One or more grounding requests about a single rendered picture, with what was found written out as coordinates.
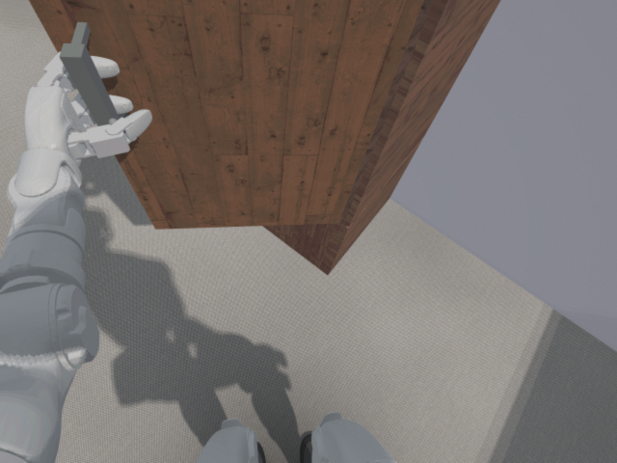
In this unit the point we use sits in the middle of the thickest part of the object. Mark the robot left hand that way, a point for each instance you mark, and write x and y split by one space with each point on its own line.
50 119

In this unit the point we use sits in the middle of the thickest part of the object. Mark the handle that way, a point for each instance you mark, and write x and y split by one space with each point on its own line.
81 69

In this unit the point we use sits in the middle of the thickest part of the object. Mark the robot right thigh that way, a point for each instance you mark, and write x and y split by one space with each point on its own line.
345 441

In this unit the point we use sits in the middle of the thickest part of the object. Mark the left robot forearm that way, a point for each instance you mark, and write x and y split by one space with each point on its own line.
46 242

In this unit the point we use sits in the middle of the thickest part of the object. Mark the right robot shin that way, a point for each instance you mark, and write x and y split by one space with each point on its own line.
328 417

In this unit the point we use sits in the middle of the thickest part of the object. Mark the cupboard door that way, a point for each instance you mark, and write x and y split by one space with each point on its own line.
262 110

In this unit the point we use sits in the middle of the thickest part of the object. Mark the left robot upper arm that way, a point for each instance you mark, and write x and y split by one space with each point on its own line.
46 334

